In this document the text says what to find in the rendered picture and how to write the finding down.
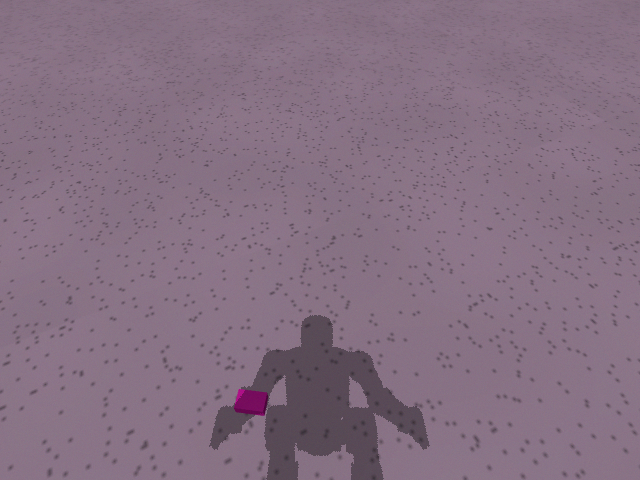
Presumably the small box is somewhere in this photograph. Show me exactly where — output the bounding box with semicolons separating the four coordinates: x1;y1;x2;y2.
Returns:
234;389;268;416

